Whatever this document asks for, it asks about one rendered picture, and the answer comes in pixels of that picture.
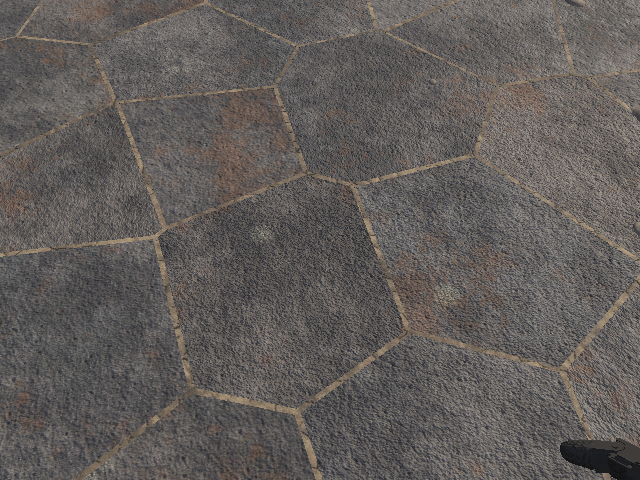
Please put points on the robot right hand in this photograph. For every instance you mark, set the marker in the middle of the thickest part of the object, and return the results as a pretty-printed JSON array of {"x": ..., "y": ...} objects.
[{"x": 620, "y": 459}]

